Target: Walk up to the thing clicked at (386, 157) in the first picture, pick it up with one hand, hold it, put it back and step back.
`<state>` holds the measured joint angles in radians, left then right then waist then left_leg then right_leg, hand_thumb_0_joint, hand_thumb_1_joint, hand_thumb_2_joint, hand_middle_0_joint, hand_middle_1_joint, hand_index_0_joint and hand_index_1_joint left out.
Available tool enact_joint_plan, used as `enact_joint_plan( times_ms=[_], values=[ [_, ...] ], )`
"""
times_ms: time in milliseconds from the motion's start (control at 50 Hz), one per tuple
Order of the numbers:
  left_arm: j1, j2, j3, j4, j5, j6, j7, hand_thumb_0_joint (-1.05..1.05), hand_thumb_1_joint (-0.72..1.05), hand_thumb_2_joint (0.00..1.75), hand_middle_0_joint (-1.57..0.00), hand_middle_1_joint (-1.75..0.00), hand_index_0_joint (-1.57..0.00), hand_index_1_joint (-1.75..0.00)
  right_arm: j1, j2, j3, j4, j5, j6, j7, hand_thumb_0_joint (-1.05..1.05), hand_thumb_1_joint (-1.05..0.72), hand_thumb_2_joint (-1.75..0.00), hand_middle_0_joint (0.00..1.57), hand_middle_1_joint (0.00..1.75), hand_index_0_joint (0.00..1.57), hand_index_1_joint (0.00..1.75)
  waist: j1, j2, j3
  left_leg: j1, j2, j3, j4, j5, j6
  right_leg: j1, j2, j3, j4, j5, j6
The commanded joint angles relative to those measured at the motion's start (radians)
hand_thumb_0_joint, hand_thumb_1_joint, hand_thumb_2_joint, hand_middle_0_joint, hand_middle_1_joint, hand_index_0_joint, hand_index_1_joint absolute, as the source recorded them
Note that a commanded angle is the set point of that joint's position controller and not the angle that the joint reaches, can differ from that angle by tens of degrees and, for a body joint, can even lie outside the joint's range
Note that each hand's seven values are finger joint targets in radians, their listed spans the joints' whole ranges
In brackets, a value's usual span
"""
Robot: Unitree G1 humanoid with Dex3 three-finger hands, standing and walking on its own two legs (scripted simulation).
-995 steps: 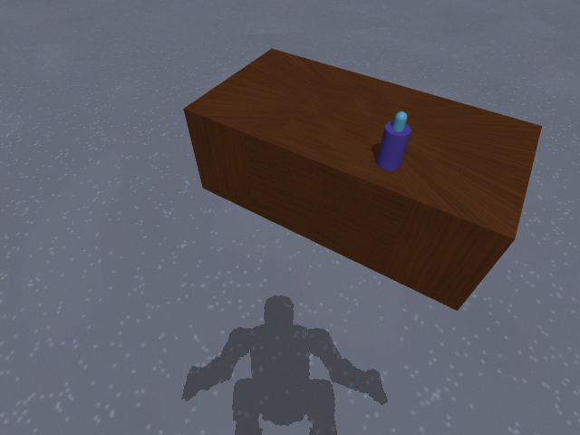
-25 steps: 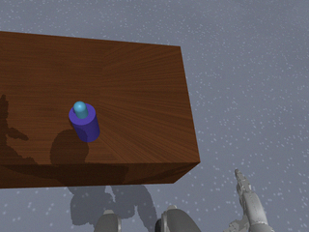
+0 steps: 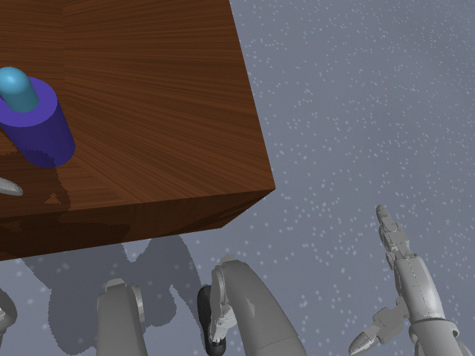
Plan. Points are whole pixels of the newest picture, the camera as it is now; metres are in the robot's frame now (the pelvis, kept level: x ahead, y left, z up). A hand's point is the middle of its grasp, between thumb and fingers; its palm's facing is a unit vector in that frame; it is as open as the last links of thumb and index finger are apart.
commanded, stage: close in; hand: left
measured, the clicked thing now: (32, 117) +0.51 +0.22 -0.05
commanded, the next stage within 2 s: close in 0.60 s
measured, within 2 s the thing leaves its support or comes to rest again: neither
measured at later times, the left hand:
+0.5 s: hand (27, 128) +0.50 +0.23 -0.06, palm faces +0.20 -0.98 +0.03, open 17.5 cm
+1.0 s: hand (39, 137) +0.49 +0.21 -0.06, palm faces +0.22 -0.97 +0.00, open 16.4 cm
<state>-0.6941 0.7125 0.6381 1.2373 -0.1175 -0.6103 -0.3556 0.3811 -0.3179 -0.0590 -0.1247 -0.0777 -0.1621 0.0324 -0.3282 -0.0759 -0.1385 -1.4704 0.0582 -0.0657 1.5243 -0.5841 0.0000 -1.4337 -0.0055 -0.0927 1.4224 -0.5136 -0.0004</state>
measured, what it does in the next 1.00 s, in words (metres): stands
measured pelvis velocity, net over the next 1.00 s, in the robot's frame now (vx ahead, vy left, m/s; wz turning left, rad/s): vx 0.01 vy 0.00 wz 0.00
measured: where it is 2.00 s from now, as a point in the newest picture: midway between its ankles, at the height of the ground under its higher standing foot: (174, 348)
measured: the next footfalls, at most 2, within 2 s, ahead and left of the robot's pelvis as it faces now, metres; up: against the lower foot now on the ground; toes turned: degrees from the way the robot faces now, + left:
none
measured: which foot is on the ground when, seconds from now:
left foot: down 0.00-1.00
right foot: down 0.00-1.00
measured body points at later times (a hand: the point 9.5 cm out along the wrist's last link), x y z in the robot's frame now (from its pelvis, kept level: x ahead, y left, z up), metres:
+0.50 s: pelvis +0.00 +0.01 -0.02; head +0.19 +0.09 +0.38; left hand +0.49 +0.28 -0.06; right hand +0.17 -0.25 +0.07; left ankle +0.05 +0.12 -0.56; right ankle +0.07 -0.13 -0.56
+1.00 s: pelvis +0.01 +0.00 -0.01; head +0.18 +0.08 +0.39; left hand +0.47 +0.26 -0.06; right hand +0.18 -0.26 +0.06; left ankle +0.05 +0.12 -0.56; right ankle +0.07 -0.13 -0.56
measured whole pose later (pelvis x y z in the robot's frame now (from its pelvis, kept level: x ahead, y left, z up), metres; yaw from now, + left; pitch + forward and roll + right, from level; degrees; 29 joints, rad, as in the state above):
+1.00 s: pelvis +0.01 +0.00 -0.01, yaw +0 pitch +31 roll -5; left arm -0.65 0.49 0.48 1.13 -0.04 -0.66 -0.02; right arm 0.44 -0.29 -0.08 -0.28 -0.07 -0.03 0.10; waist -0.32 -0.04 -0.18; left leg -1.50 0.05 -0.05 1.58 -0.62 0.01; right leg -1.48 -0.01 -0.08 1.49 -0.56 0.01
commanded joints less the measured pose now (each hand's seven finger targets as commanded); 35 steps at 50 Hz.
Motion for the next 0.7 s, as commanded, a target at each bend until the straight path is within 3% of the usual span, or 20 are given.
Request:
enact_joint_plan(
  times_ms=[0, 40, 120, 180, 200, 240, 320, 360, 380, 440, 500, 580, 600, 660, 680],
  values=[
    [-0.327, 0.297, 0.007, -0.207, 0.015, -0.092, 0.051, 0.0, -0.61, 0.0, -0.07, -0.14, -0.12, -0.09, 0.102, -0.224, -0.177, -0.273, 0.015, -0.046, -0.013, 0.0, 0.55, -0.04, 0.05, 0.05, 0.05, 0.05, 0.017, 0.406, -0.593, 0.45, -0.036, -0.025, -0.157, 0.239, 0.002, 0.228, 0.027, 0.068, -0.11, 0.151, -0.039],
    [-0.377, 0.315, 0.012, -0.261, 0.021, -0.097, 0.084, 0.0, -0.61, 0.0, -0.07, -0.14, -0.13, -0.1, 0.114, -0.226, -0.193, -0.285, 0.016, -0.033, -0.009, 0.0, 0.54, -0.04, 0.05, 0.05, 0.05, 0.05, 0.023, 0.447, -0.601, 0.458, -0.035, -0.028, -0.159, 0.193, -0.002, 0.186, 0.029, 0.064, -0.093, 0.108, -0.041],
    [-0.396, 0.298, 0.001, -0.311, 0.053, -0.084, 0.15, 0.0, -0.61, 0.0, -0.08, -0.12, -0.13, -0.08, 0.135, -0.218, -0.203, -0.342, 0.017, -0.011, 0.003, 0.0, 0.54, -0.04, 0.05, 0.05, 0.05, 0.05, 0.031, 0.5, -0.648, 0.504, -0.033, -0.034, -0.158, 0.235, -0.011, 0.184, 0.032, 0.059, -0.073, 0.13, -0.043],
    [-0.353, 0.197, -0.052, -0.268, 0.061, -0.056, 0.176, 0.0, -0.61, 0.0, -0.09, -0.12, -0.14, -0.08, 0.14, -0.192, -0.19, -0.33, 0.018, 0.008, 0.009, 0.0, 0.54, -0.04, 0.05, 0.05, 0.05, 0.05, 0.021, 0.474, -0.577, 0.452, -0.035, -0.034, -0.165, 0.199, -0.008, 0.175, 0.034, 0.057, -0.081, 0.111, -0.041],
    [-0.357, 0.192, -0.059, -0.271, 0.067, -0.047, 0.185, 0.0, -0.61, 0.0, -0.09, -0.12, -0.13, -0.07, 0.132, -0.197, -0.2, -0.315, 0.018, 0.012, 0.007, 0.0, 0.54, -0.04, 0.05, 0.05, 0.05, 0.05, 0.02, 0.466, -0.565, 0.441, -0.034, -0.03, -0.157, 0.192, -0.004, 0.157, 0.035, 0.06, -0.085, 0.108, -0.039],
    [-0.359, 0.176, -0.073, -0.284, 0.069, -0.04, 0.198, 0.0, -0.61, 0.0, -0.08, -0.1, -0.13, -0.06, 0.121, -0.182, -0.175, -0.327, 0.019, 0.019, 0.008, 0.0, 0.54, -0.04, 0.05, 0.05, 0.05, 0.05, 0.028, 0.46, -0.534, 0.436, -0.031, -0.035, -0.17, 0.18, -0.007, 0.14, 0.038, 0.047, -0.08, 0.096, -0.041],
    [-0.328, 0.118, -0.076, -0.251, 0.059, -0.041, 0.23, 0.0, -0.61, 0.0, -0.07, -0.1, -0.12, -0.06, 0.117, -0.178, -0.176, -0.342, 0.025, 0.033, 0.011, 0.0, 0.54, -0.04, 0.05, 0.05, 0.05, 0.05, 0.024, 0.379, -0.523, 0.401, -0.032, -0.038, -0.172, 0.191, -0.001, 0.16, 0.043, 0.029, -0.075, 0.116, -0.038],
    [-0.335, 0.089, -0.096, -0.247, 0.062, -0.046, 0.244, 0.0, -0.61, 0.0, -0.07, -0.1, -0.12, -0.06, 0.126, -0.185, -0.192, -0.363, 0.023, 0.034, 0.009, 0.0, 0.55, -0.04, 0.05, 0.05, 0.05, 0.05, -0.004, 0.355, -0.531, 0.379, -0.035, -0.028, -0.155, 0.2, 0.008, 0.187, 0.043, 0.039, -0.084, 0.134, -0.033],
    [-0.331, 0.09, -0.094, -0.253, 0.066, -0.05, 0.255, 0.0, -0.61, 0.0, -0.07, -0.1, -0.12, -0.06, 0.128, -0.184, -0.19, -0.364, 0.027, 0.036, 0.01, 0.0, 0.55, -0.04, 0.05, 0.05, 0.05, 0.05, 0.007, 0.328, -0.525, 0.369, -0.036, -0.029, -0.162, 0.187, 0.009, 0.195, 0.043, 0.037, -0.086, 0.129, -0.032],
    [-0.316, 0.032, -0.117, -0.23, 0.064, -0.06, 0.27, 0.0, -0.61, 0.0, -0.08, -0.1, -0.12, -0.06, 0.138, -0.18, -0.188, -0.373, 0.028, 0.043, 0.017, 0.0, 0.54, -0.04, 0.05, 0.05, 0.05, 0.05, -0.005, 0.333, -0.558, 0.411, -0.035, -0.033, -0.152, 0.269, 0.006, 0.191, 0.045, 0.027, -0.074, 0.189, -0.036],
    [-0.341, 0.03, -0.136, -0.272, 0.076, -0.075, 0.286, 0.0, -0.61, 0.0, -0.08, -0.09, -0.12, -0.06, 0.169, -0.177, -0.19, -0.356, 0.025, 0.051, 0.024, 0.0, 0.55, -0.04, 0.05, 0.05, 0.05, 0.05, -0.003, 0.37, -0.575, 0.463, -0.033, -0.031, -0.147, 0.328, -0.001, 0.175, 0.045, 0.022, -0.063, 0.224, -0.039],
    [-0.369, 0.034, -0.129, -0.335, 0.084, -0.092, 0.316, 0.0, -0.61, 0.0, -0.08, -0.09, -0.12, -0.05, 0.164, -0.172, -0.197, -0.343, 0.019, 0.063, 0.033, 0.0, 0.54, -0.04, 0.05, 0.05, 0.05, 0.05, 0.009, 0.4, -0.607, 0.486, -0.036, -0.025, -0.14, 0.336, -0.002, 0.186, 0.042, 0.032, -0.059, 0.229, -0.039],
    [-0.343, -0.025, -0.17, -0.292, 0.087, -0.084, 0.315, 0.0, -0.61, 0.0, -0.08, -0.08, -0.12, -0.05, 0.165, -0.163, -0.19, -0.322, 0.016, 0.069, 0.036, 0.0, 0.54, -0.04, 0.05, 0.05, 0.05, 0.05, 0.0, 0.419, -0.581, 0.499, -0.033, -0.03, -0.153, 0.342, -0.008, 0.163, 0.043, 0.025, -0.062, 0.22, -0.042],
    [-0.375, -0.035, -0.196, -0.343, 0.1, -0.091, 0.327, 0.0, -0.61, 0.0, -0.08, -0.08, -0.12, -0.05, 0.143, -0.159, -0.179, -0.337, 0.011, 0.072, 0.038, 0.0, 0.54, -0.04, 0.05, 0.05, 0.05, 0.05, 0.006, 0.425, -0.584, 0.516, -0.03, -0.029, -0.167, 0.301, -0.012, 0.157, 0.043, 0.025, -0.07, 0.19, -0.041],
    [-0.388, -0.012, -0.188, -0.374, 0.103, -0.095, 0.332, 0.0, -0.61, 0.0, -0.08, -0.07, -0.12, -0.04, 0.13, -0.167, -0.185, -0.349, 0.01, 0.074, 0.037, 0.0, 0.54, -0.04, 0.05, 0.05, 0.05, 0.05, 0.01, 0.441, -0.611, 0.538, -0.03, -0.03, -0.17, 0.311, -0.014, 0.167, 0.041, 0.028, -0.072, 0.195, -0.041]
  ],
)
